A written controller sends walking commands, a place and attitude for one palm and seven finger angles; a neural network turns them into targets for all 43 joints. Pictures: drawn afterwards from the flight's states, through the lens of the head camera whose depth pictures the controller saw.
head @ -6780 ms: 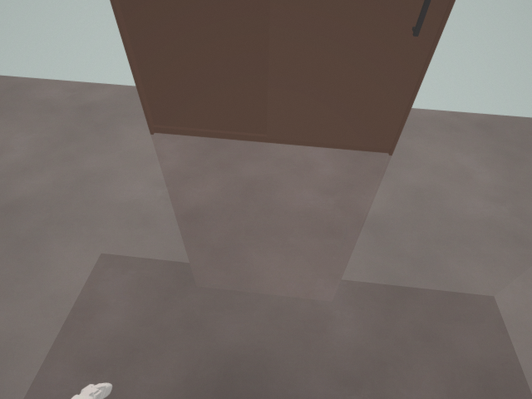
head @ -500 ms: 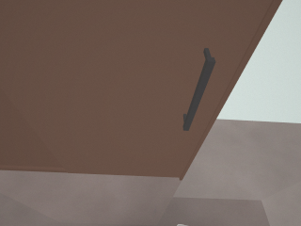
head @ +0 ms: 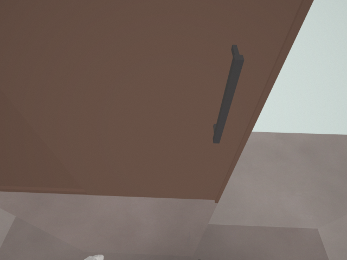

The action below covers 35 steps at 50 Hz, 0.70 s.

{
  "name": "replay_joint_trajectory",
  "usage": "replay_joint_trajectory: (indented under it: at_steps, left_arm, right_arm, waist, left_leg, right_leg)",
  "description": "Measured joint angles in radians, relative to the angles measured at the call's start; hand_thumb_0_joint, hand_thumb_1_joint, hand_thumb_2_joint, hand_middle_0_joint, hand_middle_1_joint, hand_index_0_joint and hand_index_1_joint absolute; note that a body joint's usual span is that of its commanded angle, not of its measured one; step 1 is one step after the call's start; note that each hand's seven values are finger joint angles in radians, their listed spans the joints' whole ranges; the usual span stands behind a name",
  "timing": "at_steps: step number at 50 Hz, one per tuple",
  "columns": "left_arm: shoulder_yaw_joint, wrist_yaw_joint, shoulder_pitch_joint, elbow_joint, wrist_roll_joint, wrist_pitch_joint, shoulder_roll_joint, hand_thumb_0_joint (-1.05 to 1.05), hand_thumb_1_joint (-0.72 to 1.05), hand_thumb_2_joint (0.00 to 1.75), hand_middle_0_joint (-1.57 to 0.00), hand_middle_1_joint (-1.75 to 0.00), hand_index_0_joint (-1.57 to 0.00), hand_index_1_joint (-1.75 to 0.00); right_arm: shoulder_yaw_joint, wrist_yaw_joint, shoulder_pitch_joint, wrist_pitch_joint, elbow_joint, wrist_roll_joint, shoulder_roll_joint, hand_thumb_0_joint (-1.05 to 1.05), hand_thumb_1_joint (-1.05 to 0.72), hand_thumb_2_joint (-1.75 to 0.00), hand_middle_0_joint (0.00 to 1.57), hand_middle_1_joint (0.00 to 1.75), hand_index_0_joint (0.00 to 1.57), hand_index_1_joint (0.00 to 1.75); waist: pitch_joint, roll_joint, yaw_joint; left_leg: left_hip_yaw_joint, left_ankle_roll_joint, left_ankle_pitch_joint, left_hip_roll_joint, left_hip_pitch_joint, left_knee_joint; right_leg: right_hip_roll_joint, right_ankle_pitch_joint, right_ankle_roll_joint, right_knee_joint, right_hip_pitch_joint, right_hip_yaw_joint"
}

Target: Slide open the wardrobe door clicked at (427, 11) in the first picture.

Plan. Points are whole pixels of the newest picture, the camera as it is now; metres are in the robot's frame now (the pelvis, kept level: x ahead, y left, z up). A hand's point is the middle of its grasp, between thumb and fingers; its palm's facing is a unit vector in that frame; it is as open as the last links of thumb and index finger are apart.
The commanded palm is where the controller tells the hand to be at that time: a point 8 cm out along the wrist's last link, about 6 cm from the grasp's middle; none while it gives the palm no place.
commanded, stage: come to a stop and stand still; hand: right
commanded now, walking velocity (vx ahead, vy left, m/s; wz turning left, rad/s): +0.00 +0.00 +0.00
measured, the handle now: (224, 102) +0.49 -0.10 +0.08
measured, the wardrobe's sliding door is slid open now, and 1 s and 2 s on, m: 0.00 0.00 0.00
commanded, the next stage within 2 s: look again from close up in 0.84 s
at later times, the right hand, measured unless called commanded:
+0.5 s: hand out of the picture -0.04 -0.14 -0.17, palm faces +0.06 +0.98 -0.17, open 7.3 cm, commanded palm none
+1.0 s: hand out of the picture -0.04 -0.16 -0.17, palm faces +0.04 +0.98 -0.20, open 7.4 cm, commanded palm none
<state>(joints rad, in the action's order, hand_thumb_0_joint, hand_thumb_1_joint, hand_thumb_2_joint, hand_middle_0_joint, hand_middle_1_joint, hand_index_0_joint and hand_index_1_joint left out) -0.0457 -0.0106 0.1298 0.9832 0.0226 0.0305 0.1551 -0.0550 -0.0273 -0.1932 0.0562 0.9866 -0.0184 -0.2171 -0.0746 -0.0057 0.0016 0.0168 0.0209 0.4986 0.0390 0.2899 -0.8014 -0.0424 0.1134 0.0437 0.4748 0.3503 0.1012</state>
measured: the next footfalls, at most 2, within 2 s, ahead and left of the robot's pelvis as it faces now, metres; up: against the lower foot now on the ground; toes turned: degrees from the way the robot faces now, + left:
left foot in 0.06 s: +0.05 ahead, +0.14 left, +0.00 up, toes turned +0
right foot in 0.30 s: +0.03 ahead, -0.10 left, +0.00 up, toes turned -7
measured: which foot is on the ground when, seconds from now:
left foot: up 0.00-0.04, down 0.06-1.00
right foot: down 0.00-0.06, up 0.08-0.28, down 0.30-1.00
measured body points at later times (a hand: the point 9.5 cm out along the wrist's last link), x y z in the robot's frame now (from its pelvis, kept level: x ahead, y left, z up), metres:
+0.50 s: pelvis -0.04 +0.03 +0.01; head -0.03 +0.02 +0.46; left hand -0.06 +0.25 -0.15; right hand -0.04 -0.20 -0.16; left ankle -0.04 +0.14 -0.73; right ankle -0.03 -0.11 -0.73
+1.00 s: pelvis -0.05 +0.02 +0.00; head -0.06 +0.02 +0.45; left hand -0.02 +0.26 -0.15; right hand -0.04 -0.22 -0.16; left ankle -0.04 +0.14 -0.73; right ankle -0.03 -0.11 -0.73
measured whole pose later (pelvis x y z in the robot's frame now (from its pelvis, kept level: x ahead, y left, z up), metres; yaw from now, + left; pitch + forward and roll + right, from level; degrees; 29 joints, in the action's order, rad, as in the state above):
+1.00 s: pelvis -0.05 +0.02 +0.00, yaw -2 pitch -2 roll +1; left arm -0.03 -0.02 0.32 1.01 0.02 -0.01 0.18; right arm 0.00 -0.02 -0.33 0.00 1.03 -0.02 -0.18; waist 0.01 -0.01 0.02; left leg 0.07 0.01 0.29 0.03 0.22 -0.54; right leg -0.04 0.27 -0.01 0.57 0.27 0.01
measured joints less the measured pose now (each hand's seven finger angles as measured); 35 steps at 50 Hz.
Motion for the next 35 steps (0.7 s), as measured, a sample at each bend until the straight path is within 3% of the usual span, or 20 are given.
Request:
replay_joint_trajectory:
  at_steps: [3,7,11,16,22,35]
  left_arm:
    - [-0.009,0.007,0.037,0.019,-0.004,0.005,0.005,0.00,0.90,0.89,-0.21,-0.30,-0.20,-0.30]
    - [-0.023,0.010,0.094,0.051,-0.010,0.031,0.031,0.00,0.91,0.89,-0.20,-0.30,-0.20,-0.30]
    - [-0.019,0.008,0.144,0.077,-0.009,0.023,0.041,0.00,0.91,0.89,-0.20,-0.30,-0.20,-0.30]
    - [0.000,-0.011,0.182,0.125,-0.010,-0.004,0.038,0.00,0.91,0.89,-0.20,-0.30,-0.20,-0.30]
    - [0.027,-0.016,0.171,0.172,-0.013,-0.020,-0.010,0.00,0.91,0.89,-0.20,-0.30,-0.20,-0.30]
    - [0.027,-0.014,0.143,0.156,-0.010,-0.027,-0.024,0.01,0.92,0.89,-0.20,-0.30,-0.20,-0.30]
  right_arm:
    - [0.012,0.003,-0.020,-0.017,0.000,0.000,0.011,0.00,-0.91,-0.90,0.20,0.30,0.20,0.30]
    - [0.030,0.003,-0.062,-0.022,0.024,-0.005,0.050,0.00,-0.91,-0.90,0.20,0.30,0.20,0.30]
    - [0.038,0.004,-0.081,-0.024,0.053,-0.003,0.069,0.00,-0.91,-0.90,0.20,0.30,0.20,0.30]
    - [0.040,0.003,-0.064,-0.040,0.090,0.009,0.064,0.01,-0.93,-0.90,0.20,0.30,0.21,0.30]
    - [0.040,0.006,-0.041,-0.038,0.125,0.017,0.051,0.01,-0.92,-0.90,0.20,0.30,0.20,0.30]
    - [0.045,0.006,-0.094,-0.043,0.152,0.009,0.079,0.00,-0.91,-0.90,0.20,0.30,0.20,0.30]
  waist:
    - [0.024,-0.005,0.006]
    - [0.054,-0.026,0.008]
    - [0.067,-0.016,0.015]
    - [0.050,-0.022,0.024]
    - [0.021,0.020,-0.003]
    - [0.040,0.007,-0.006]
  left_leg:
    - [0.019,-0.017,-0.115,0.003,-0.101,0.247]
    - [0.025,-0.022,-0.190,-0.004,-0.116,0.292]
    - [0.025,-0.029,-0.217,-0.011,-0.120,0.331]
    - [0.060,-0.028,-0.201,-0.033,-0.087,0.288]
    - [0.051,-0.024,-0.249,-0.021,-0.117,0.348]
    - [0.041,-0.020,-0.282,-0.014,-0.104,0.374]
  right_leg:
    - [0.004,-0.017,-0.019,0.003,0.016,0.002]
    - [0.013,0.199,-0.051,0.138,0.043,-0.048]
    - [0.005,0.222,-0.059,0.240,0.017,-0.073]
    - [-0.021,0.165,-0.075,0.046,-0.112,-0.093]
    - [-0.006,0.107,-0.075,-0.016,-0.144,-0.082]
    - [0.002,0.069,-0.068,-0.058,-0.143,-0.071]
